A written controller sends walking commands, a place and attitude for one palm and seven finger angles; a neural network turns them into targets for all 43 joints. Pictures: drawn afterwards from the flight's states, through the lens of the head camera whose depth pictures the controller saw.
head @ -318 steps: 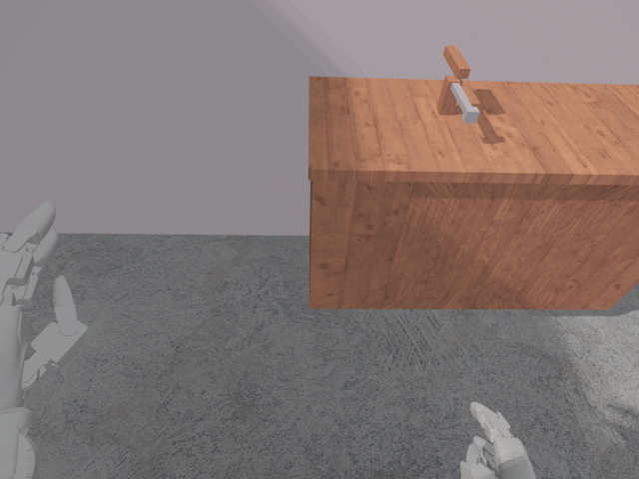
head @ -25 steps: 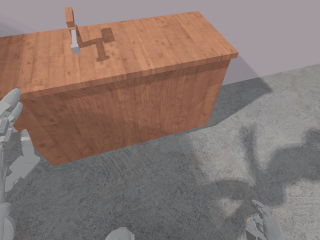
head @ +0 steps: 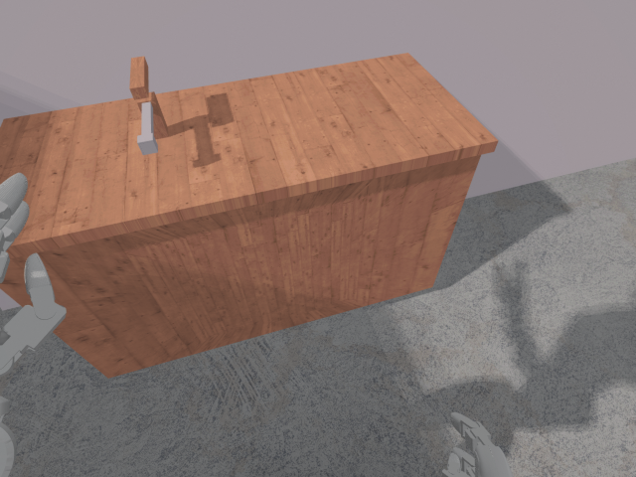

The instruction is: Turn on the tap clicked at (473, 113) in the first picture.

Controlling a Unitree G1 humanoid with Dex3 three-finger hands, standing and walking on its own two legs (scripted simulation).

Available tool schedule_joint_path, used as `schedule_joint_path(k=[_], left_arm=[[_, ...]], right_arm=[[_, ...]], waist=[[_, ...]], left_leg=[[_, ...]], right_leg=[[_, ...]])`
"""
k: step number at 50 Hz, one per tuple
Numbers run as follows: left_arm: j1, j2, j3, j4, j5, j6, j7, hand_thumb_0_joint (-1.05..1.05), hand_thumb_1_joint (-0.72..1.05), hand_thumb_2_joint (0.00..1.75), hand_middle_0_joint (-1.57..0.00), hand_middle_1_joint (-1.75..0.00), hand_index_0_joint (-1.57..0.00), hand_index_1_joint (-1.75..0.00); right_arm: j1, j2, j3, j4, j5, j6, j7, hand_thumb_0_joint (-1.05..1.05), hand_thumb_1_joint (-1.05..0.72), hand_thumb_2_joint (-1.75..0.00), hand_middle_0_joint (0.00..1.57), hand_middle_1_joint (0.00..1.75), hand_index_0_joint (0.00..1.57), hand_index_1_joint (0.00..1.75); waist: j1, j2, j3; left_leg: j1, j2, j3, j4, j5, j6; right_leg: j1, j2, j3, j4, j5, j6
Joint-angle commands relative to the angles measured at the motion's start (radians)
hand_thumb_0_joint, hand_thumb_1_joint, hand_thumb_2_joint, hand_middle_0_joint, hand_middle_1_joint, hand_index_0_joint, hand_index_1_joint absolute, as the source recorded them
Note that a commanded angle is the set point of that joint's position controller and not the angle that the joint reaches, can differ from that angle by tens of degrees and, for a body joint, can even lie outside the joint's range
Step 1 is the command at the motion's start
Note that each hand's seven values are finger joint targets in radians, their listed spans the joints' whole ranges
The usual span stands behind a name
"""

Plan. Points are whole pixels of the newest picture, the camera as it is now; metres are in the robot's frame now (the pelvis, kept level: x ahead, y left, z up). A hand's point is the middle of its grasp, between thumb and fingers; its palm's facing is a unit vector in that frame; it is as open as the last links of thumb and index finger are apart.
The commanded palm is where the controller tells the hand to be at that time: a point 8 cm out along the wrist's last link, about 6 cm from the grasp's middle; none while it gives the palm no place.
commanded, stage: take the last steps up to it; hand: left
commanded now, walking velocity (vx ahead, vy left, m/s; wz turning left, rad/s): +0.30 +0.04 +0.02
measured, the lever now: (147, 144) +0.65 +0.38 +0.04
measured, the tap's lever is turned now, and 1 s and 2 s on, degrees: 0 0 0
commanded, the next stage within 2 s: come to a stop and stand still in 0.88 s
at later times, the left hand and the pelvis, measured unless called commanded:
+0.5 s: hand (84, 195) +0.34 +0.27 +0.21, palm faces +0.41 -0.83 -0.38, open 7.4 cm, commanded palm +0.27 +0.31 +0.19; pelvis +0.11 +0.03 +0.02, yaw -1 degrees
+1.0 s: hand (150, 170) +0.40 +0.23 +0.19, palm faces +0.36 -0.83 -0.42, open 7.4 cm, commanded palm +0.35 +0.28 +0.19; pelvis +0.19 +0.00 +0.02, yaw +0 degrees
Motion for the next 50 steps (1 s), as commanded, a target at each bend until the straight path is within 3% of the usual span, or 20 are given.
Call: schedule_joint_path(k=[1,4,6,9,13,14,15,16,17,19,22,27,31,32,33,34,35,37,42,50], left_arm=[[-0.117,0.162,0.11,-0.112,-0.017,-0.036,0.011,0.0,0.9,0.9,-0.2,-0.3,-0.2,-0.3],[-0.079,0.144,0.099,-0.173,-0.007,-0.055,0.01,0.0,0.9,0.9,-0.2,-0.3,-0.2,-0.3],[-0.065,0.136,0.091,-0.197,-0.004,-0.061,0.015,0.0,0.9,0.9,-0.2,-0.3,-0.2,-0.3],[-0.061,0.151,0.103,-0.277,-0.007,-0.068,0.03,0.0,0.9,0.9,-0.2,-0.3,-0.2,-0.3],[-0.051,0.149,0.109,-0.31,-0.015,-0.065,0.047,0.0,0.9,0.9,-0.2,-0.3,-0.2,-0.3],[-0.066,0.143,0.105,-0.312,-0.016,-0.072,0.047,0.0,0.9,0.9,-0.2,-0.3,-0.2,-0.3],[-0.085,0.134,0.099,-0.333,-0.016,-0.083,0.047,0.0,0.9,0.9,-0.2,-0.3,-0.2,-0.3],[-0.084,0.157,0.108,-0.3,-0.006,-0.095,0.047,0.0,0.9,0.9,-0.2,-0.3,-0.2,-0.3],[-0.09,0.188,0.125,-0.233,-0.003,-0.092,0.035,0.0,0.9,0.9,-0.2,-0.3,-0.2,-0.3],[-0.111,0.176,0.123,-0.249,-0.007,-0.089,0.023,0.0,0.9,0.9,-0.2,-0.3,-0.2,-0.3],[-0.029,0.117,0.087,-0.271,-0.013,-0.079,0.007,0.0,0.9,0.9,-0.2,-0.3,-0.2,-0.3],[0.005,0.133,0.092,-0.25,-0.016,-0.049,0.004,0.0,0.9,0.9,-0.2,-0.3,-0.2,-0.3],[-0.034,0.15,0.114,-0.192,-0.012,-0.034,0.014,0.0,0.9,0.9,-0.2,-0.3,-0.2,-0.3],[-0.058,0.154,0.11,-0.19,-0.007,-0.029,0.015,0.0,0.9,0.9,-0.2,-0.3,-0.2,-0.3],[-0.074,0.174,0.116,-0.185,-0.001,-0.028,0.019,0.0,0.9,0.9,-0.2,-0.3,-0.2,-0.3],[-0.069,0.198,0.132,-0.176,-0.002,-0.025,0.023,0.0,0.9,0.9,-0.2,-0.3,-0.2,-0.3],[-0.097,0.215,0.148,-0.19,-0.007,-0.025,0.028,0.0,0.9,0.9,-0.2,-0.3,-0.2,-0.3],[-0.1,0.192,0.137,-0.183,-0.023,-0.025,0.015,0.0,0.9,0.9,-0.2,-0.3,-0.2,-0.3],[0.001,0.15,0.118,-0.212,-0.014,-0.056,0.018,0.0,0.9,0.9,-0.2,-0.3,-0.2,-0.3],[0.023,0.151,0.116,-0.278,-0.023,-0.048,0.04,0.0,0.9,0.9,-0.2,-0.3,-0.2,-0.3]], right_arm=[[-0.103,-0.15,-0.069,-0.139,0.006,-0.052,-0.007,0.0,-0.9,-0.9,0.2,0.3,0.2,0.3],[-0.139,-0.149,-0.056,-0.138,0.006,-0.026,-0.008,0.0,-0.9,-0.9,0.2,0.3,0.2,0.3],[-0.134,-0.143,-0.053,-0.147,0.003,-0.019,-0.007,0.0,-0.9,-0.9,0.2,0.3,0.2,0.3],[-0.131,-0.146,-0.066,-0.178,-0.002,-0.029,-0.012,0.0,-0.9,-0.9,0.2,0.3,0.2,0.3],[-0.082,-0.161,-0.086,-0.198,-0.004,-0.03,-0.03,0.0,-0.9,-0.9,0.2,0.3,0.2,0.3],[-0.065,-0.182,-0.095,-0.2,0.0,-0.027,-0.036,0.0,-0.9,-0.9,0.2,0.3,0.2,0.3],[-0.072,-0.209,-0.107,-0.209,0.003,-0.025,-0.034,0.0,-0.9,-0.9,0.2,0.3,0.2,0.3],[-0.076,-0.188,-0.092,-0.222,-0.002,-0.03,-0.026,0.0,-0.9,-0.9,0.2,0.3,0.2,0.3],[-0.09,-0.171,-0.081,-0.2,-0.009,-0.039,-0.026,0.0,-0.9,-0.9,0.2,0.3,0.2,0.3],[-0.076,-0.172,-0.084,-0.176,0.001,-0.048,-0.018,0.0,-0.9,-0.9,0.2,0.3,0.2,0.3],[-0.06,-0.174,-0.087,-0.175,0.007,-0.057,-0.002,0.0,-0.9,-0.9,0.2,0.3,0.2,0.3],[-0.067,-0.165,-0.068,-0.185,0.001,-0.058,-0.005,0.0,-0.9,-0.9,0.2,0.3,0.2,0.3],[-0.094,-0.153,-0.061,-0.176,0.005,-0.042,-0.019,0.0,-0.9,-0.9,0.2,0.3,0.2,0.3],[-0.098,-0.146,-0.058,-0.175,0.006,-0.036,-0.02,0.0,-0.9,-0.9,0.2,0.3,0.2,0.3],[-0.09,-0.132,-0.057,-0.171,0.008,-0.03,-0.019,0.0,-0.9,-0.9,0.2,0.3,0.2,0.3],[-0.101,-0.111,-0.047,-0.18,0.006,-0.03,-0.017,0.0,-0.9,-0.9,0.2,0.3,0.2,0.3],[-0.129,-0.124,-0.046,-0.177,-0.003,-0.038,-0.016,0.0,-0.9,-0.9,0.2,0.3,0.2,0.3],[-0.12,-0.143,-0.059,-0.153,0.011,-0.032,-0.005,0.0,-0.9,-0.9,0.2,0.3,0.2,0.3],[-0.148,-0.134,-0.048,-0.152,0.002,0.001,-0.011,0.0,-0.9,-0.9,0.2,0.3,0.2,0.3],[-0.096,-0.155,-0.07,-0.205,-0.001,-0.008,-0.021,0.0,-0.9,-0.9,0.2,0.3,0.2,0.3]], waist=[[-0.01,-0.286,-0.097],[-0.011,-0.168,-0.075],[-0.015,-0.182,-0.093],[0.006,-0.188,-0.124],[-0.016,-0.058,-0.158],[-0.032,0.081,-0.173],[-0.032,0.321,-0.177],[-0.029,0.3,-0.151],[-0.03,0.257,-0.112],[-0.033,0.163,-0.104],[-0.018,0.157,-0.14],[-0.028,0.167,-0.135],[-0.011,0.088,-0.147],[-0.012,0.042,-0.158],[-0.014,-0.114,-0.177],[-0.01,-0.308,-0.175],[0.002,-0.311,-0.145],[-0.01,-0.267,-0.142],[-0.022,-0.133,-0.146],[-0.003,-0.151,-0.18]], left_leg=[[-0.395,-0.026,-0.116,0.476,-0.031,-0.013],[-0.334,0.005,-0.089,0.358,0.029,-0.023],[-0.226,-0.002,-0.043,0.171,0.067,-0.015],[-0.11,-0.034,0.033,-0.047,0.109,-0.002],[0.14,-0.064,0.068,-0.311,0.257,0.001],[0.235,0.006,-0.052,-0.367,0.235,0.036],[0.35,0.217,-0.372,-0.431,0.303,0.131],[0.314,0.321,-0.55,-0.508,0.368,0.221],[0.247,0.33,-0.559,-0.522,0.31,0.229],[0.268,0.287,-0.417,-0.471,0.418,0.229],[0.26,0.193,-0.186,-0.437,0.532,0.172],[0.181,0.175,-0.09,-0.439,0.554,0.131],[0.084,0.153,-0.047,-0.302,0.383,0.092],[0.039,0.117,-0.013,-0.209,0.322,0.072],[-0.069,0.053,0.027,-0.019,0.212,0.048],[-0.264,-0.079,0.048,0.198,-0.063,0.006],[-0.319,-0.071,-0.046,0.353,-0.154,-0.003],[-0.328,-0.04,-0.113,0.445,-0.048,-0.017],[-0.226,-0.033,-0.043,0.228,0.074,-0.029],[-0.019,-0.081,0.03,-0.211,0.19,-0.007]], right_leg=[[0.277,-0.372,0.585,-0.367,-0.065,-0.163],[0.212,-0.317,0.341,-0.321,0.179,-0.151],[0.172,-0.272,0.217,-0.301,0.246,-0.127],[0.195,-0.255,0.185,-0.276,0.208,-0.127],[0.155,-0.162,0.125,-0.098,0.076,-0.058],[0.06,-0.112,0.092,0.065,0.009,-0.02],[-0.159,-0.007,0.04,0.3,-0.254,0.03],[-0.241,0.027,0.098,0.482,-0.401,0.026],[-0.275,-0.006,0.153,0.568,-0.361,0.023],[-0.342,-0.044,0.159,0.572,-0.275,0.038],[-0.267,-0.035,0.095,0.401,-0.165,0.049],[-0.084,0.011,0.006,0.115,-0.058,0.059],[0.147,0.036,-0.025,-0.108,0.007,0.051],[0.217,0.005,0.021,-0.151,0.038,0.034],[0.3,-0.121,0.196,-0.194,0.094,-0.02],[0.384,-0.305,0.517,-0.271,0.232,-0.121],[0.337,-0.404,0.611,-0.324,0.248,-0.174],[0.303,-0.364,0.536,-0.316,0.16,-0.153],[0.238,-0.265,0.216,-0.274,0.429,-0.114],[0.257,-0.221,0.19,-0.217,0.316,-0.096]])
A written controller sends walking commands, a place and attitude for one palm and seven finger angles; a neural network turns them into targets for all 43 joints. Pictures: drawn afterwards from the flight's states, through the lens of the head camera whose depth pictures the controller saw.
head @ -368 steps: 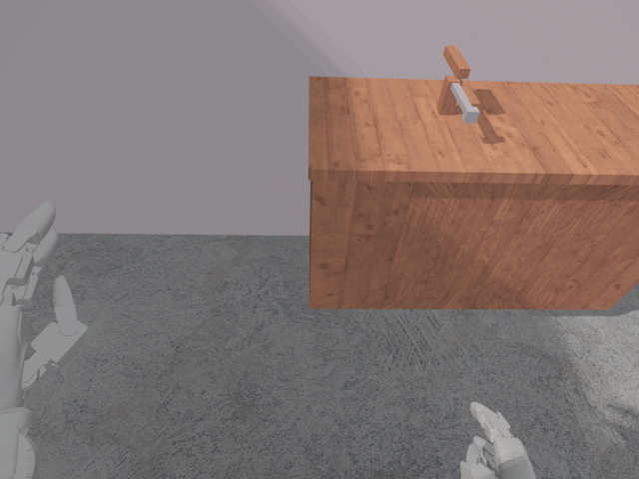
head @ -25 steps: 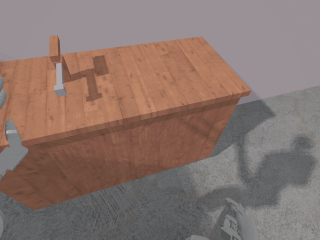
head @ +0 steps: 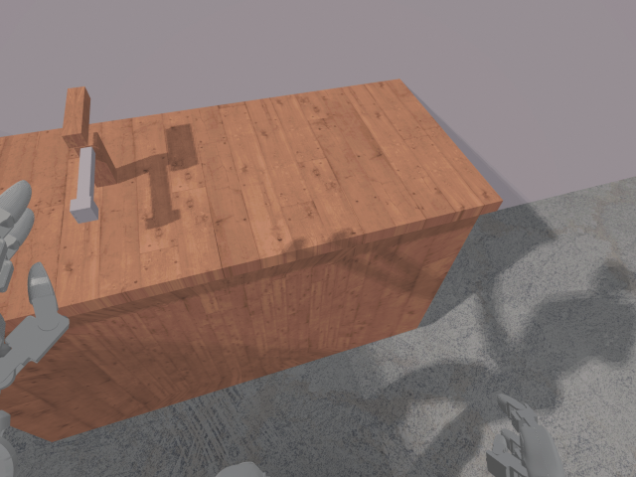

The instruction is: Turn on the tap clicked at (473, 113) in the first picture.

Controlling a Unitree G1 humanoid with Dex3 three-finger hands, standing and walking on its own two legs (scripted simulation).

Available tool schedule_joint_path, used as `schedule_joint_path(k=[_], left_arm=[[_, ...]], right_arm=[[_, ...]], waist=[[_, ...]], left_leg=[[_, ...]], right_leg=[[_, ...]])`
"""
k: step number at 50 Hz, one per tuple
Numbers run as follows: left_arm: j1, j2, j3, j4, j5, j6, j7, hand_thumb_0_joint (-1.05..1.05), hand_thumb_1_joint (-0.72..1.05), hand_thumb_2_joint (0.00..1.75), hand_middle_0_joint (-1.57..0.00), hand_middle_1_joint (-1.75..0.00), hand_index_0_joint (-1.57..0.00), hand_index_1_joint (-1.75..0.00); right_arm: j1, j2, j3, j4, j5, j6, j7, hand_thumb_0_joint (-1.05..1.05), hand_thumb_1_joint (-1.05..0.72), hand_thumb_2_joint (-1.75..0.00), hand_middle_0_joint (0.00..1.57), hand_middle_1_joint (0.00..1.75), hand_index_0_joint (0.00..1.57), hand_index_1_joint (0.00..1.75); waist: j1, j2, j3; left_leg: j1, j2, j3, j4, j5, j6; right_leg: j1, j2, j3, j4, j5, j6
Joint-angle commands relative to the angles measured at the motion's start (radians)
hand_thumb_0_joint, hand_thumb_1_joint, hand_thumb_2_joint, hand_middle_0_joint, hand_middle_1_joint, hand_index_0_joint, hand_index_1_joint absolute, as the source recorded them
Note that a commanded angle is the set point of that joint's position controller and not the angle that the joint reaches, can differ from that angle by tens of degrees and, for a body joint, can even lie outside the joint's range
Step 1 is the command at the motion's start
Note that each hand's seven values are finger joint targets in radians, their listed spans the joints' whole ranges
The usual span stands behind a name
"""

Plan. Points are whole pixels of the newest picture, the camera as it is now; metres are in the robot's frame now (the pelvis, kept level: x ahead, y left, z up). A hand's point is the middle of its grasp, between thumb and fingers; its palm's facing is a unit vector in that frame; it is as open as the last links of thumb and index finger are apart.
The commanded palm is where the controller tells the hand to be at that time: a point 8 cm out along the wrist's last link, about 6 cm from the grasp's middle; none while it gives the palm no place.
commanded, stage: come to a stop and stand still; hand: left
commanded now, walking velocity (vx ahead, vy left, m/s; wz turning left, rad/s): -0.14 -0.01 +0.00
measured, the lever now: (84, 209) +0.46 +0.38 +0.03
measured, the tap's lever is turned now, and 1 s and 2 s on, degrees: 0 0 0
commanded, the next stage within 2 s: none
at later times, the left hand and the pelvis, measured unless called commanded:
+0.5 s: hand (71, 344) +0.20 +0.22 +0.17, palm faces +0.35 -0.84 -0.42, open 7.4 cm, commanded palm +0.14 +0.26 +0.18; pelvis -0.02 -0.02 +0.00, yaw -2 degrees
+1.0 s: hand (80, 422) +0.14 +0.18 +0.17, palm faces +0.39 -0.84 -0.37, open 7.4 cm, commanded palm +0.09 +0.23 +0.18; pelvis -0.07 -0.05 +0.00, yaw -1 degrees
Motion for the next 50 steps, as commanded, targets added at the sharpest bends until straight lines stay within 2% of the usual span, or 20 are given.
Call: schedule_joint_path(k=[1,2,3,4,5,6,10,13,19,23,24,26,28,31,35,39,40,42,45,50], left_arm=[[-0.061,0.158,0.12,-0.221,-0.009,-0.046,0.034,0.0,0.9,0.9,-0.2,-0.3,-0.2,-0.3],[-0.084,0.156,0.109,-0.241,-0.012,-0.048,0.032,0.0,0.9,0.9,-0.2,-0.3,-0.2,-0.3],[-0.106,0.162,0.108,-0.256,-0.008,-0.054,0.031,0.0,0.9,0.9,-0.2,-0.3,-0.2,-0.3],[-0.121,0.17,0.105,-0.238,-0.005,-0.058,0.028,0.0,0.9,0.9,-0.2,-0.3,-0.2,-0.3],[-0.134,0.166,0.096,-0.201,-0.001,-0.06,0.019,0.0,0.9,0.9,-0.2,-0.3,-0.2,-0.3],[-0.147,0.171,0.1,-0.192,0.004,-0.065,0.01,0.0,0.9,0.9,-0.2,-0.3,-0.2,-0.3],[-0.146,0.145,0.075,-0.213,0.001,-0.061,-0.001,0.0,0.9,0.9,-0.2,-0.3,-0.2,-0.3],[-0.085,0.119,0.059,-0.212,-0.011,-0.035,-0.018,0.0,0.9,0.9,-0.2,-0.3,-0.2,-0.3],[-0.089,0.134,0.079,-0.19,-0.026,-0.002,-0.015,0.0,0.9,0.9,-0.2,-0.3,-0.2,-0.3],[-0.101,0.157,0.102,-0.187,-0.02,0.0,0.0,0.0,0.9,0.9,-0.2,-0.3,-0.2,-0.3],[-0.097,0.161,0.1,-0.178,-0.016,0.0,0.003,0.0,0.9,0.9,-0.2,-0.3,-0.2,-0.3],[-0.123,0.187,0.109,-0.182,-0.018,0.001,0.009,0.0,0.9,0.9,-0.2,-0.3,-0.2,-0.3],[-0.099,0.164,0.095,-0.137,-0.026,0.028,0.002,0.0,0.9,0.9,-0.2,-0.3,-0.2,-0.3],[-0.082,0.149,0.096,-0.128,-0.023,0.017,0.008,0.0,0.9,0.9,-0.2,-0.3,-0.2,-0.3],[-0.093,0.161,0.11,-0.07,-0.017,-0.001,0.014,0.0,0.9,0.9,-0.2,-0.3,-0.2,-0.3],[-0.093,0.15,0.097,-0.091,-0.014,-0.018,0.015,0.0,0.9,0.9,-0.2,-0.3,-0.2,-0.3],[-0.088,0.151,0.094,-0.099,-0.013,-0.021,0.017,0.0,0.9,0.9,-0.2,-0.3,-0.2,-0.3],[-0.119,0.148,0.072,-0.161,-0.008,-0.033,0.016,0.0,0.9,0.9,-0.2,-0.3,-0.2,-0.3],[-0.135,0.149,0.062,-0.163,0.004,-0.044,0.015,0.0,0.9,0.9,-0.2,-0.3,-0.2,-0.3],[-0.142,0.142,0.066,-0.087,0.011,-0.042,0.014,0.0,0.9,0.9,-0.2,-0.3,-0.2,-0.3]], right_arm=[[-0.05,-0.043,-0.004,-0.164,-0.001,-0.047,-0.007,0.0,-0.9,-0.9,0.2,0.3,0.2,0.3],[-0.047,-0.056,-0.012,-0.166,0.003,-0.046,-0.015,0.0,-0.9,-0.9,0.2,0.3,0.2,0.3],[-0.049,-0.07,-0.011,-0.177,0.002,-0.043,-0.017,0.0,-0.9,-0.9,0.2,0.3,0.2,0.3],[-0.041,-0.074,-0.012,-0.179,0.005,-0.044,-0.012,0.0,-0.9,-0.9,0.2,0.3,0.2,0.3],[-0.037,-0.072,-0.016,-0.18,0.01,-0.052,-0.002,0.0,-0.9,-0.9,0.2,0.3,0.2,0.3],[-0.052,-0.053,-0.001,-0.164,-0.012,-0.062,-0.002,0.0,-0.9,-0.9,0.2,0.3,0.2,0.3],[-0.009,-0.056,-0.005,-0.148,-0.012,-0.097,0.028,0.0,-0.9,-0.9,0.2,0.3,0.2,0.3],[-0.009,-0.06,-0.006,-0.16,-0.011,-0.1,0.047,0.0,-0.9,-0.9,0.2,0.3,0.2,0.3],[-0.037,-0.046,0.013,-0.162,-0.006,-0.098,0.043,0.0,-0.9,-0.9,0.2,0.3,0.2,0.3],[-0.06,-0.035,0.02,-0.165,0.009,-0.094,0.033,0.0,-0.9,-0.9,0.2,0.3,0.2,0.3],[-0.059,-0.028,0.021,-0.163,0.012,-0.09,0.033,0.0,-0.9,-0.9,0.2,0.3,0.2,0.3],[-0.061,-0.001,0.03,-0.165,0.011,-0.084,0.029,0.0,-0.9,-0.9,0.2,0.3,0.2,0.3],[-0.075,-0.019,0.015,-0.147,0.019,-0.089,0.02,0.0,-0.9,-0.9,0.2,0.3,0.2,0.3],[-0.091,-0.011,0.031,-0.128,0.014,-0.078,0.009,0.0,-0.9,-0.9,0.2,0.3,0.2,0.3],[-0.089,-0.028,0.023,-0.118,0.014,-0.08,-0.013,0.0,-0.9,-0.9,0.2,0.3,0.2,0.3],[-0.05,-0.043,0.019,-0.117,0.008,-0.082,-0.014,0.0,-0.9,-0.9,0.2,0.3,0.2,0.3],[-0.04,-0.05,0.013,-0.118,0.006,-0.081,-0.013,0.0,-0.9,-0.9,0.2,0.3,0.2,0.3],[-0.051,-0.077,0.001,-0.14,0.004,-0.083,-0.015,0.0,-0.9,-0.9,0.2,0.3,0.2,0.3],[-0.067,-0.061,0.027,-0.138,-0.002,-0.091,-0.015,0.0,-0.9,-0.9,0.2,0.3,0.2,0.3],[-0.038,-0.06,0.022,-0.129,-0.002,-0.11,-0.008,0.0,-0.9,-0.9,0.2,0.3,0.2,0.3]], waist=[[0.02,-0.014,-0.207],[0.011,0.048,-0.208],[0.02,0.183,-0.206],[0.03,0.261,-0.195],[0.033,0.245,-0.171],[0.023,0.309,-0.142],[0.019,0.233,-0.212],[0.013,0.213,-0.215],[0.006,0.263,-0.183],[0.021,0.223,-0.19],[0.016,0.175,-0.191],[0.006,-0.035,-0.169],[0.03,-0.146,-0.123],[0.021,-0.076,-0.113],[0.032,-0.086,-0.132],[0.025,-0.019,-0.156],[0.021,0.003,-0.17],[0.032,0.129,-0.175],[0.029,0.244,-0.117],[0.033,0.132,-0.128]], left_leg=[[0.173,-0.035,0.025,-0.247,0.16,0.001],[0.256,0.009,-0.024,-0.322,0.246,0.008],[0.298,0.128,-0.172,-0.353,0.405,0.054],[0.328,0.26,-0.326,-0.373,0.612,0.122],[0.294,0.298,-0.356,-0.41,0.639,0.147],[0.25,0.307,-0.372,-0.459,0.582,0.147],[0.399,0.26,-0.232,-0.377,0.786,0.107],[0.39,0.248,-0.184,-0.384,0.784,0.092],[0.294,0.253,-0.163,-0.434,0.481,0.106],[0.166,0.187,-0.104,-0.378,0.184,0.065],[0.127,0.15,-0.076,-0.334,0.095,0.041],[0.083,0.021,-0.027,-0.141,-0.047,-0.014],[0.077,-0.031,-0.081,0.04,-0.099,-0.011],[-0.007,-0.025,-0.107,0.166,-0.048,-0.015],[0.012,-0.03,-0.083,0.036,-0.051,-0.006],[0.129,-0.041,-0.074,-0.238,0.006,0.011],[0.186,-0.031,-0.084,-0.32,0.067,0.018],[0.222,0.081,-0.193,-0.389,0.221,0.05],[0.044,0.133,-0.247,-0.446,0.173,0.068],[-0.002,0.061,-0.168,-0.411,-0.006,0.042]], right_leg=[[0.118,-0.199,0.174,-0.054,0.281,-0.05],[0.09,-0.167,0.149,0.025,0.266,-0.013],[0.012,-0.085,0.112,0.12,0.133,0.035],[-0.093,-0.026,0.105,0.196,-0.159,0.06],[-0.119,-0.001,0.137,0.275,-0.307,0.059],[-0.143,-0.002,0.154,0.364,-0.316,0.058],[-0.169,0.018,0.144,0.339,-0.178,0.065],[-0.139,0.044,0.111,0.294,-0.153,0.073],[-0.06,0.049,0.092,0.16,-0.163,0.085],[0.129,0.036,0.082,-0.083,-0.014,0.08],[0.164,0.002,0.119,-0.128,0.016,0.067],[0.075,-0.175,0.336,-0.212,0.109,-0.013],[-0.056,-0.229,0.421,-0.275,-0.096,-0.056],[-0.024,-0.223,0.354,-0.241,-0.027,-0.081],[0.06,-0.198,0.301,-0.199,0.145,-0.075],[0.096,-0.166,0.307,-0.187,0.109,-0.04],[0.096,-0.145,0.298,-0.169,0.08,-0.016],[0.08,-0.057,0.257,-0.098,0.049,0.036],[0.141,-0.016,0.204,-0.029,0.071,0.051],[0.184,-0.028,0.245,-0.083,0.073,0.044]])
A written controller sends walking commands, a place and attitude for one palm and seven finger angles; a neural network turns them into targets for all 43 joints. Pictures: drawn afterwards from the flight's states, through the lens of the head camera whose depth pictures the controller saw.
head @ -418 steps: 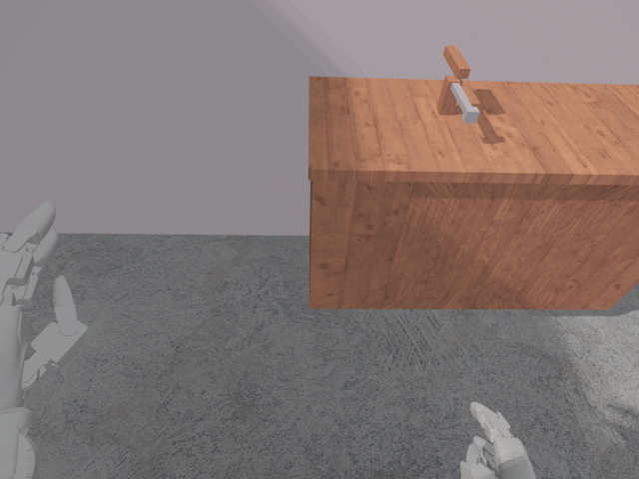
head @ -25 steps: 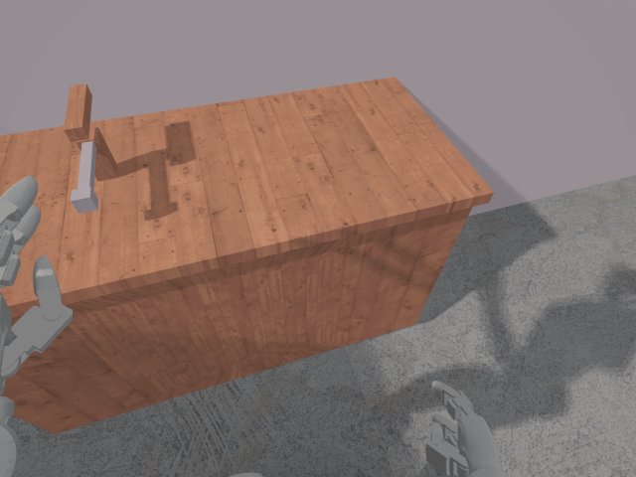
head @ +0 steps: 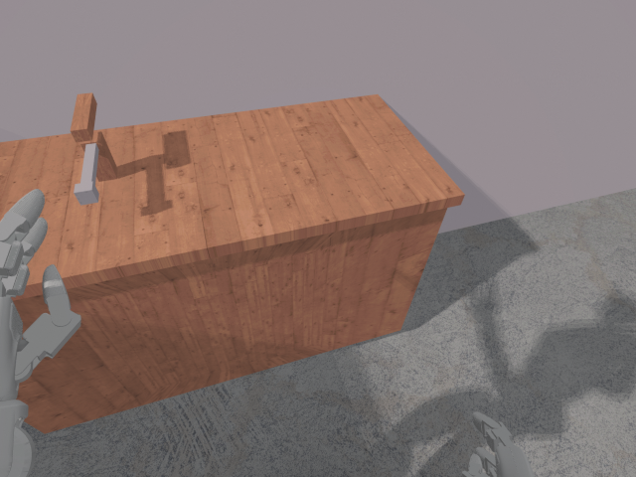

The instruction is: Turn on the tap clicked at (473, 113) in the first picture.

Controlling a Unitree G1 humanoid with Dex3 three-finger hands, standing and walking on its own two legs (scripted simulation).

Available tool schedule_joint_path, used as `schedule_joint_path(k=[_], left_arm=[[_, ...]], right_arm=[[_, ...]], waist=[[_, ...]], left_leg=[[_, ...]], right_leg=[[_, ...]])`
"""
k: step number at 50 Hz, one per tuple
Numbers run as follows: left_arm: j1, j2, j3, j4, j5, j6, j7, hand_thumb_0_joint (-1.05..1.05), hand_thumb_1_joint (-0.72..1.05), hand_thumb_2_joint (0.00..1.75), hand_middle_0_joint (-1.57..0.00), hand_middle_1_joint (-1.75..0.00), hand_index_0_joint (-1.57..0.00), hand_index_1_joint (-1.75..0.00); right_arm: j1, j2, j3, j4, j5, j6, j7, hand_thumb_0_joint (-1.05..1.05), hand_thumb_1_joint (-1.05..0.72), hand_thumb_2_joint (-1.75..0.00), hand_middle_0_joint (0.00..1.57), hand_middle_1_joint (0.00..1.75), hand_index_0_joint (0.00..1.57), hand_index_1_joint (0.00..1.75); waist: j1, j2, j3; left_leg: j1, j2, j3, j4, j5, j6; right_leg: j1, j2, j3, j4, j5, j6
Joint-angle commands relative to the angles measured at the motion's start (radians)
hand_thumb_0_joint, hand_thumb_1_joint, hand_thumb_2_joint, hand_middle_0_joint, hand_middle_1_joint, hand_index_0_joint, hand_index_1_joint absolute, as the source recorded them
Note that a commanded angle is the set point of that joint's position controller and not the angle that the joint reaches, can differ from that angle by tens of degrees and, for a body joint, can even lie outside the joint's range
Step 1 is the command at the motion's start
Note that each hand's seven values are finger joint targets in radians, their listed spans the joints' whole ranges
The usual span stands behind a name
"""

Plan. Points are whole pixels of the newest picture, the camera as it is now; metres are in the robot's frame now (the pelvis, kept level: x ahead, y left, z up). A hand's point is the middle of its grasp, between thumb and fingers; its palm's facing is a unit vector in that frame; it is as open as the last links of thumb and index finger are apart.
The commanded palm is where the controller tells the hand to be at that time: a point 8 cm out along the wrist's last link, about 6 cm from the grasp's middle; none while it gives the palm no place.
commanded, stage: come to a stop and stand still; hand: left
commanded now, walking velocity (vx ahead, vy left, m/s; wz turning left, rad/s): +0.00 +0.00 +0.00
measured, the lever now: (86, 193) +0.53 +0.44 +0.03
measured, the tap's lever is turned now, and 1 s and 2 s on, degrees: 0 0 0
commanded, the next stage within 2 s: look again from close up in 1.10 s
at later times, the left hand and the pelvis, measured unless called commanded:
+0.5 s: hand (56, 318) +0.21 +0.26 +0.17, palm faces +0.40 -0.83 -0.40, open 7.4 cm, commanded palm +0.16 +0.30 +0.18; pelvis +0.00 +0.02 +0.00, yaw +0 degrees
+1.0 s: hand (63, 301) +0.23 +0.27 +0.16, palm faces +0.39 -0.84 -0.38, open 7.4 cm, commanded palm +0.18 +0.31 +0.18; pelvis +0.02 +0.02 +0.00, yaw +0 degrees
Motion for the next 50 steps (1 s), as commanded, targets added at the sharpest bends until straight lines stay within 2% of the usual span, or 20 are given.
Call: schedule_joint_path(k=[1,5,6,8,11,12,15,16,17,18,20,21,22,25,29,31,32,37,45,50], left_arm=[[-0.076,0.152,0.097,-0.156,0.001,-0.059,0.01,0.0,0.9,0.9,-0.2,-0.3,-0.2,-0.3],[-0.085,0.146,0.091,-0.091,-0.005,-0.039,0.005,0.0,0.9,0.9,-0.2,-0.3,-0.2,-0.3],[-0.098,0.144,0.082,-0.093,-0.004,-0.032,0.004,0.0,0.9,0.9,-0.2,-0.3,-0.2,-0.3],[-0.119,0.146,0.074,-0.109,-0.003,-0.025,0.006,0.0,0.9,0.9,-0.2,-0.3,-0.2,-0.3],[-0.113,0.16,0.084,-0.144,-0.002,-0.024,0.011,0.0,0.9,0.9,-0.2,-0.3,-0.2,-0.3],[-0.136,0.171,0.09,-0.175,-0.001,-0.024,0.009,0.0,0.9,0.9,-0.2,-0.3,-0.2,-0.3],[-0.106,0.167,0.086,-0.21,0.006,-0.034,0.013,0.0,0.9,0.9,-0.2,-0.3,-0.2,-0.3],[-0.108,0.168,0.088,-0.218,0.011,-0.037,0.014,0.0,0.9,0.9,-0.2,-0.3,-0.2,-0.3],[-0.136,0.179,0.101,-0.247,0.012,-0.043,0.015,0.0,0.9,0.9,-0.2,-0.3,-0.2,-0.3],[-0.115,0.179,0.105,-0.239,0.012,-0.047,0.018,0.0,0.9,0.9,-0.2,-0.3,-0.2,-0.3],[-0.069,0.17,0.108,-0.214,0.008,-0.05,0.018,0.0,0.9,0.9,-0.2,-0.3,-0.2,-0.3],[-0.055,0.163,0.106,-0.207,0.006,-0.052,0.016,0.0,0.9,0.9,-0.2,-0.3,-0.2,-0.3],[-0.039,0.157,0.109,-0.191,0.008,-0.053,0.011,0.0,0.9,0.9,-0.2,-0.3,-0.2,-0.3],[-0.008,0.144,0.101,-0.152,-0.003,-0.055,0.011,0.0,0.9,0.9,-0.2,-0.3,-0.2,-0.3],[-0.047,0.139,0.089,-0.129,-0.003,-0.054,0.008,0.0,0.9,0.9,-0.2,-0.3,-0.2,-0.3],[-0.071,0.138,0.08,-0.137,-0.002,-0.053,0.006,0.0,0.9,0.9,-0.2,-0.3,-0.2,-0.3],[-0.102,0.149,0.087,-0.159,0.0,-0.054,0.006,0.0,0.9,0.9,-0.2,-0.3,-0.2,-0.3],[-0.113,0.166,0.103,-0.195,0.002,-0.06,0.009,0.0,0.9,0.9,-0.2,-0.3,-0.2,-0.3],[-0.035,0.141,0.096,-0.172,-0.008,-0.053,0.008,0.0,0.9,0.9,-0.2,-0.3,-0.2,-0.3],[-0.031,0.137,0.092,-0.171,-0.012,-0.048,0.006,0.0,0.9,0.9,-0.2,-0.3,-0.2,-0.3]], right_arm=[[-0.092,-0.118,-0.034,-0.144,0.003,-0.06,0.003,0.0,-0.9,-0.9,0.2,0.3,0.2,0.3],[-0.082,-0.106,-0.033,-0.136,0.006,-0.045,0.012,0.0,-0.9,-0.9,0.2,0.3,0.2,0.3],[-0.086,-0.105,-0.034,-0.136,0.007,-0.039,0.013,0.0,-0.9,-0.9,0.2,0.3,0.2,0.3],[-0.103,-0.097,-0.027,-0.139,0.007,-0.034,0.013,0.0,-0.9,-0.9,0.2,0.3,0.2,0.3],[-0.104,-0.101,-0.02,-0.139,0.003,-0.028,0.009,0.0,-0.9,-0.9,0.2,0.3,0.2,0.3],[-0.116,-0.104,-0.021,-0.149,0.004,-0.028,0.007,0.0,-0.9,-0.9,0.2,0.3,0.2,0.3],[-0.112,-0.11,-0.02,-0.157,0.002,-0.032,0.004,0.0,-0.9,-0.9,0.2,0.3,0.2,0.3],[-0.111,-0.111,-0.018,-0.159,0.001,-0.034,0.005,0.0,-0.9,-0.9,0.2,0.3,0.2,0.3],[-0.113,-0.11,-0.019,-0.162,-0.001,-0.037,0.003,0.0,-0.9,-0.9,0.2,0.3,0.2,0.3],[-0.109,-0.11,-0.021,-0.162,0.0,-0.042,0.001,0.0,-0.9,-0.9,0.2,0.3,0.2,0.3],[-0.094,-0.114,-0.027,-0.158,0.002,-0.051,0.002,0.0,-0.9,-0.9,0.2,0.3,0.2,0.3],[-0.091,-0.115,-0.028,-0.158,0.002,-0.055,0.003,0.0,-0.9,-0.9,0.2,0.3,0.2,0.3],[-0.092,-0.116,-0.028,-0.162,0.002,-0.061,0.005,0.0,-0.9,-0.9,0.2,0.3,0.2,0.3],[-0.082,-0.119,-0.033,-0.148,0.008,-0.058,0.008,0.0,-0.9,-0.9,0.2,0.3,0.2,0.3],[-0.087,-0.125,-0.035,-0.139,0.009,-0.052,0.008,0.0,-0.9,-0.9,0.2,0.3,0.2,0.3],[-0.095,-0.126,-0.035,-0.142,0.009,-0.05,0.007,0.0,-0.9,-0.9,0.2,0.3,0.2,0.3],[-0.101,-0.128,-0.034,-0.145,0.007,-0.049,0.005,0.0,-0.9,-0.9,0.2,0.3,0.2,0.3],[-0.107,-0.122,-0.031,-0.153,0.002,-0.048,0.002,0.0,-0.9,-0.9,0.2,0.3,0.2,0.3],[-0.101,-0.119,-0.034,-0.161,0.007,-0.038,0.006,0.0,-0.9,-0.9,0.2,0.3,0.2,0.3],[-0.104,-0.121,-0.034,-0.166,0.01,-0.027,0.005,0.0,-0.9,-0.9,0.2,0.3,0.2,0.3]], waist=[[0.006,0.076,-0.071],[-0.008,-0.079,-0.054],[-0.01,-0.097,-0.057],[-0.013,-0.091,-0.05],[-0.009,-0.023,-0.081],[-0.003,0.028,-0.076],[0.002,0.127,-0.049],[0.003,0.155,-0.036],[0.004,0.169,-0.052],[0.007,0.16,-0.055],[0.008,0.128,-0.106],[0.008,0.133,-0.121],[0.009,0.131,-0.12],[0.004,0.049,-0.129],[-0.003,0.015,-0.101],[-0.002,0.018,-0.089],[-0.002,0.053,-0.084],[0.004,0.087,-0.103],[-0.002,0.066,-0.157],[-0.006,0.056,-0.151]], left_leg=[[-0.211,0.09,-0.097,-0.144,-0.101,0.022],[-0.135,0.029,-0.054,-0.006,-0.123,0.01],[-0.112,0.018,-0.051,0.03,-0.118,0.011],[-0.076,0.017,-0.057,0.042,-0.089,0.013],[-0.079,0.031,-0.077,-0.046,-0.077,0.022],[-0.094,0.037,-0.085,-0.087,-0.081,0.021],[-0.195,0.078,-0.136,-0.199,-0.183,0.035],[-0.235,0.09,-0.153,-0.23,-0.205,0.037],[-0.262,0.102,-0.165,-0.253,-0.182,0.036],[-0.261,0.11,-0.17,-0.247,-0.13,0.037],[-0.203,0.101,-0.148,-0.191,0.033,0.029],[-0.193,0.097,-0.139,-0.181,0.068,0.023],[-0.209,0.098,-0.143,-0.191,0.063,0.017],[-0.171,0.085,-0.119,-0.136,0.075,0.01],[-0.151,0.075,-0.112,-0.124,0.047,0.006],[-0.147,0.07,-0.111,-0.128,0.018,0.01],[-0.154,0.069,-0.113,-0.137,0.016,0.01],[-0.155,0.076,-0.126,-0.157,0.051,0.012],[-0.115,0.082,-0.116,-0.106,0.209,0.001],[-0.108,0.084,-0.113,-0.098,0.23,-0.003]], right_leg=[[0.196,-0.107,0.207,-0.085,-0.055,0.046],[0.055,-0.187,0.312,-0.246,-0.31,0.023],[0.02,-0.206,0.328,-0.275,-0.375,0.016],[-0.022,-0.218,0.313,-0.286,-0.394,0.006],[0.035,-0.177,0.248,-0.234,-0.332,0.023],[0.056,-0.157,0.23,-0.216,-0.312,0.031],[0.138,-0.103,0.196,-0.151,-0.263,0.046],[0.171,-0.087,0.181,-0.119,-0.219,0.047],[0.219,-0.074,0.158,-0.077,-0.153,0.05],[0.245,-0.068,0.151,-0.054,-0.076,0.05],[0.265,-0.074,0.148,-0.04,0.071,0.046],[0.272,-0.077,0.147,-0.033,0.104,0.046],[0.28,-0.075,0.144,-0.025,0.101,0.047],[0.254,-0.106,0.183,-0.05,0.138,0.035],[0.193,-0.116,0.202,-0.079,0.082,0.029],[0.172,-0.116,0.206,-0.094,0.034,0.031],[0.17,-0.114,0.204,-0.092,0.024,0.029],[0.209,-0.101,0.183,-0.064,0.071,0.032],[0.249,-0.11,0.173,-0.031,0.242,0.027],[0.239,-0.115,0.17,-0.026,0.266,0.027]])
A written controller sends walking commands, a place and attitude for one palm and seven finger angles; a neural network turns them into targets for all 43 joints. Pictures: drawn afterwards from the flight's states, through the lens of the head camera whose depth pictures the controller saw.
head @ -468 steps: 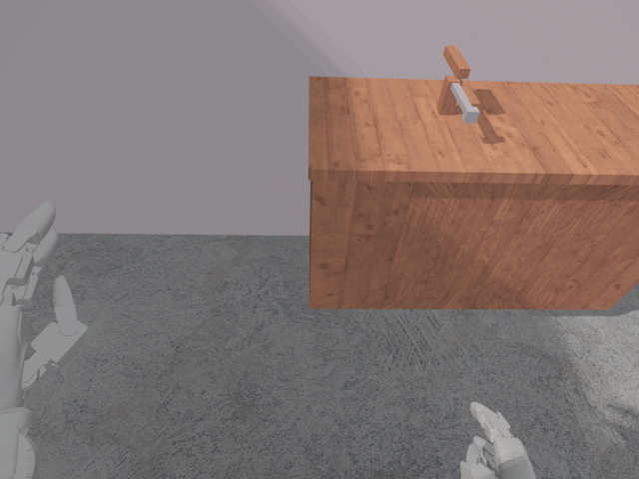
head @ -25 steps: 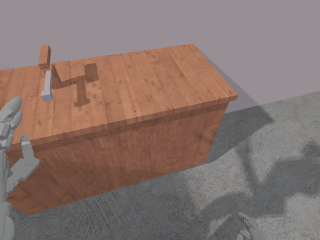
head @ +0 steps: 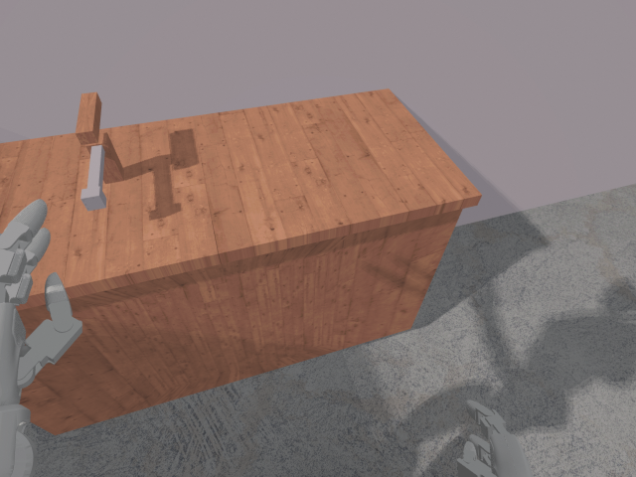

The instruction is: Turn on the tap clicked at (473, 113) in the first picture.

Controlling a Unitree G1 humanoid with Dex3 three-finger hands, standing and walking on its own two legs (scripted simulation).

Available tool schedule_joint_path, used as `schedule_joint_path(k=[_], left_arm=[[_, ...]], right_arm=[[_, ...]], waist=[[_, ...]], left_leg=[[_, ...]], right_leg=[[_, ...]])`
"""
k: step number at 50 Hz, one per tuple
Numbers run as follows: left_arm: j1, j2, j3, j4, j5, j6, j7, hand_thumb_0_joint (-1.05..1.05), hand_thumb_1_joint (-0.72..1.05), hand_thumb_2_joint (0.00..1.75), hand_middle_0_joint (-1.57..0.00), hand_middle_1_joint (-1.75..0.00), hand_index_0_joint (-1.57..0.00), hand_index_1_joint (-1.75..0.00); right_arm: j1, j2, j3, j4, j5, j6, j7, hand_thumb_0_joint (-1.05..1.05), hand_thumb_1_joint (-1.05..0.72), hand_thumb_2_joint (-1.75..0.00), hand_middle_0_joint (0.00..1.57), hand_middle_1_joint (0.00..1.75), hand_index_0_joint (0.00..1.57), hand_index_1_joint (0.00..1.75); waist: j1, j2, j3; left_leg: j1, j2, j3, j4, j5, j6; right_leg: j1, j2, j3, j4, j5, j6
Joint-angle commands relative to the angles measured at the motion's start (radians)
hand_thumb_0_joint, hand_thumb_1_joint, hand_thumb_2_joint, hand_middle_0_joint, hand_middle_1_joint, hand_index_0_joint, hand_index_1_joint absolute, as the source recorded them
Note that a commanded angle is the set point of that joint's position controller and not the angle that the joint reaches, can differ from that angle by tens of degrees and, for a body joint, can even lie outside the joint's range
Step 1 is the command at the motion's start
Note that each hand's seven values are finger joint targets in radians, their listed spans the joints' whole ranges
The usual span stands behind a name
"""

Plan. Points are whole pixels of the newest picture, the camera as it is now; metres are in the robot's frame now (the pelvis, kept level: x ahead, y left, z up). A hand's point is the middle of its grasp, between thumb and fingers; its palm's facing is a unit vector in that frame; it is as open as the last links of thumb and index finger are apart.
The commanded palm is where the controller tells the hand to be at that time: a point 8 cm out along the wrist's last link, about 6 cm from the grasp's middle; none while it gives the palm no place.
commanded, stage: come to a stop and stand still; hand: left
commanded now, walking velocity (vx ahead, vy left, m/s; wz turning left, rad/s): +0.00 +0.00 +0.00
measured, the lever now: (94, 198) +0.51 +0.41 +0.03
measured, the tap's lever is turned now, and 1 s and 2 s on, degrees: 0 0 0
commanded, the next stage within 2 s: look again from close up in 0.10 s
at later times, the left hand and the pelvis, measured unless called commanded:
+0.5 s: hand (79, 337) +0.21 +0.24 +0.14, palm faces +0.27 -0.88 -0.38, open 7.4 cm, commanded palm +0.16 +0.30 +0.18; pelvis -0.01 +0.02 +0.00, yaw -2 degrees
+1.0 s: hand (62, 262) +0.29 +0.29 +0.15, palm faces +0.37 -0.86 -0.35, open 7.4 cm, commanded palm +0.22 +0.32 +0.18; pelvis +0.06 +0.04 -0.02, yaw +0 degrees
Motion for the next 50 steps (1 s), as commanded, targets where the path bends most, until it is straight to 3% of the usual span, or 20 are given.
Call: schedule_joint_path(k=[1,9,10,11,12,13,14,17,21,22,23,27,28,33,36,41,44,47,49,50], left_arm=[[-0.038,0.156,0.102,-0.201,-0.004,-0.052,0.014,0.0,0.9,0.9,-0.2,-0.3,-0.2,-0.3],[-0.057,0.158,0.099,-0.216,-0.001,-0.054,0.017,0.0,0.9,0.9,-0.2,-0.3,-0.2,-0.3],[-1.167,0.991,0.705,-0.466,0.174,-0.148,0.011,0.0,0.9,0.9,-0.2,-0.3,-0.2,-0.3],[-0.599,0.389,0.32,0.155,0.044,-0.1,-0.045,0.0,0.9,0.9,-0.2,-0.3,-0.2,-0.3],[-0.4,0.295,0.278,0.089,-0.004,-0.087,-0.039,0.0,0.9,0.9,-0.2,-0.3,-0.2,-0.3],[-0.383,0.189,0.15,0.123,-0.002,-0.092,-0.049,0.0,0.9,0.9,-0.2,-0.3,-0.2,-0.3],[-0.324,0.185,0.124,0.059,-0.012,-0.11,-0.056,0.0,0.9,0.9,-0.2,-0.3,-0.2,-0.3],[-0.113,0.067,0.006,-0.049,-0.022,-0.111,-0.066,0.0,0.9,0.9,-0.2,-0.3,-0.2,-0.3],[-0.092,0.196,0.126,-0.112,-0.007,-0.101,-0.043,0.0,0.9,0.9,-0.2,-0.3,-0.2,-0.3],[-0.13,0.282,0.211,-0.137,-0.005,-0.102,-0.032,0.0,0.9,0.9,-0.2,-0.3,-0.2,-0.3],[-0.139,0.255,0.212,-0.123,-0.009,-0.105,-0.034,0.0,0.9,0.9,-0.2,-0.3,-0.2,-0.3],[-0.301,0.278,0.224,-0.208,-0.004,-0.124,-0.037,0.0,0.9,0.9,-0.2,-0.3,-0.2,-0.3],[-0.31,0.241,0.186,-0.202,-0.001,-0.129,-0.042,0.0,0.9,0.9,-0.2,-0.3,-0.2,-0.3],[-0.26,0.14,0.074,-0.194,0.007,-0.121,-0.05,0.0,0.9,0.9,-0.2,-0.3,-0.2,-0.3],[-0.196,0.121,0.065,-0.128,0.009,-0.104,-0.046,0.0,0.9,0.9,-0.2,-0.3,-0.2,-0.3],[-0.213,0.168,0.117,-0.109,0.003,-0.103,-0.044,0.0,0.9,0.9,-0.2,-0.3,-0.2,-0.3],[-0.248,0.202,0.15,-0.201,-0.003,-0.111,-0.043,0.0,0.9,0.9,-0.2,-0.3,-0.2,-0.3],[-0.243,0.226,0.165,-0.308,-0.005,-0.109,-0.047,0.0,0.9,0.9,-0.2,-0.3,-0.2,-0.3],[-0.185,0.208,0.161,-0.314,-0.006,-0.099,-0.043,0.0,0.9,0.9,-0.2,-0.3,-0.2,-0.3],[-0.155,0.208,0.171,-0.311,-0.011,-0.094,-0.04,0.0,0.9,0.9,-0.2,-0.3,-0.2,-0.3]], right_arm=[[-0.075,-0.121,-0.043,-0.154,0.006,-0.044,-0.01,0.0,-0.9,-0.9,0.2,0.3,0.2,0.3],[-0.077,-0.12,-0.04,-0.157,0.003,-0.042,-0.013,0.0,-0.9,-0.9,0.2,0.3,0.2,0.3],[0.12,-0.151,-0.069,-0.136,-0.029,-0.111,0.003,0.0,-0.9,-0.9,0.2,0.3,0.2,0.3],[-0.01,-0.035,-0.03,-0.092,0.001,-0.109,0.016,0.0,-0.9,-0.9,0.2,0.3,0.2,0.3],[-0.053,-0.081,-0.06,-0.142,0.021,-0.105,0.028,0.0,-0.9,-0.9,0.2,0.3,0.2,0.3],[-0.035,-0.1,-0.056,-0.174,0.02,-0.12,0.032,0.0,-0.9,-0.9,0.2,0.3,0.2,0.3],[-0.026,-0.117,-0.062,-0.167,0.018,-0.126,0.041,0.0,-0.9,-0.9,0.2,0.3,0.2,0.3],[-0.051,-0.12,-0.06,-0.186,0.028,-0.133,0.082,0.0,-0.9,-0.9,0.2,0.3,0.2,0.3],[-0.055,-0.131,-0.059,-0.205,0.023,-0.133,0.071,0.0,-0.9,-0.9,0.2,0.3,0.2,0.3],[-0.06,-0.139,-0.06,-0.207,0.018,-0.129,0.062,0.0,-0.9,-0.9,0.2,0.3,0.2,0.3],[-0.067,-0.127,-0.055,-0.216,0.015,-0.128,0.053,0.0,-0.9,-0.9,0.2,0.3,0.2,0.3],[-0.079,-0.12,-0.045,-0.217,0.005,-0.14,0.034,0.0,-0.9,-0.9,0.2,0.3,0.2,0.3],[-0.074,-0.12,-0.043,-0.21,0.002,-0.147,0.035,0.0,-0.9,-0.9,0.2,0.3,0.2,0.3],[-0.055,-0.127,-0.051,-0.195,-0.005,-0.164,0.048,0.0,-0.9,-0.9,0.2,0.3,0.2,0.3],[-0.041,-0.138,-0.059,-0.186,-0.004,-0.15,0.052,0.0,-0.9,-0.9,0.2,0.3,0.2,0.3],[-0.043,-0.139,-0.06,-0.189,0.003,-0.116,0.046,0.0,-0.9,-0.9,0.2,0.3,0.2,0.3],[-0.049,-0.138,-0.06,-0.203,0.008,-0.105,0.046,0.0,-0.9,-0.9,0.2,0.3,0.2,0.3],[-0.057,-0.126,-0.057,-0.218,0.0,-0.109,0.062,0.0,-0.9,-0.9,0.2,0.3,0.2,0.3],[-0.059,-0.128,-0.063,-0.224,0.001,-0.104,0.074,0.0,-0.9,-0.9,0.2,0.3,0.2,0.3],[-0.065,-0.136,-0.074,-0.226,0.01,-0.102,0.079,0.0,-0.9,-0.9,0.2,0.3,0.2,0.3]], waist=[[0.002,0.03,-0.152],[0.005,0.051,-0.119],[0.009,-0.083,0.073],[0.023,-0.065,-0.168],[0.039,0.045,-0.153],[0.033,0.081,-0.136],[0.041,0.135,-0.151],[0.054,0.116,-0.123],[0.057,-0.121,-0.085],[0.056,-0.103,-0.085],[0.049,-0.129,-0.082],[0.036,0.087,-0.056],[0.033,0.133,-0.074],[0.028,0.114,-0.085],[0.025,0.0,-0.064],[0.011,-0.012,-0.043],[0.005,0.115,-0.085],[0.003,0.194,-0.131],[0.029,0.123,-0.168],[0.057,0.004,-0.202]], left_leg=[[-0.109,0.114,-0.1,-0.09,0.238,-0.033],[-0.14,0.118,-0.107,-0.115,0.174,-0.031],[-0.262,0.092,-0.034,0.021,0.169,0.009],[-0.091,0.033,-0.06,0.03,0.156,0.008],[-0.032,0.033,-0.049,-0.014,0.15,-0.022],[-0.037,0.04,-0.03,-0.022,0.109,-0.031],[-0.03,0.038,-0.034,-0.045,0.094,-0.021],[-0.097,0.083,-0.078,-0.137,0.066,0.002],[-0.178,0.102,-0.103,-0.184,-0.027,0.001],[-0.169,0.09,-0.099,-0.191,-0.031,-0.006],[-0.169,0.09,-0.106,-0.19,-0.036,-0.004],[-0.152,0.089,-0.105,-0.205,-0.052,0.002],[-0.159,0.095,-0.102,-0.204,-0.073,0.006],[-0.122,0.088,-0.114,-0.152,-0.152,0.03],[-0.147,0.06,-0.099,-0.076,-0.091,0.025],[-0.134,0.053,-0.103,0.007,0.06,0.012],[-0.001,0.116,-0.175,-0.016,0.398,-0.01],[0.218,0.136,-0.146,0.065,0.779,-0.028],[0.053,0.103,-0.073,0.232,0.826,-0.067],[-0.183,0.051,-0.02,0.449,0.729,-0.091]], right_leg=[[0.223,-0.113,0.137,0.005,0.253,0.02],[0.212,-0.107,0.136,0.001,0.181,0.023],[0.058,-0.078,0.158,-0.075,0.151,0.142],[0.07,-0.178,0.183,-0.057,0.099,-0.005],[0.116,-0.15,0.243,-0.052,0.15,-0.029],[0.116,-0.165,0.265,-0.059,0.112,-0.023],[0.133,-0.16,0.25,-0.055,0.096,-0.003],[0.193,-0.11,0.17,-0.016,0.018,0.027],[0.2,-0.076,0.138,-0.018,-0.079,0.03],[0.191,-0.07,0.144,-0.031,-0.098,0.029],[0.188,-0.08,0.135,-0.036,-0.104,0.027],[0.164,-0.072,0.147,-0.017,-0.066,0.017],[0.188,-0.073,0.128,0.011,-0.061,0.015],[0.14,-0.064,0.112,0.034,-0.138,-0.005],[0.122,-0.081,0.151,0.023,-0.145,-0.024],[0.075,-0.1,0.17,0.103,-0.048,-0.05],[0.016,-0.046,0.054,0.282,0.104,-0.016],[-0.095,-0.016,-0.014,0.263,-0.047,-0.004],[0.145,-0.021,-0.017,0.155,0.076,-0.04],[0.378,-0.089,0.084,0.141,0.288,-0.111]])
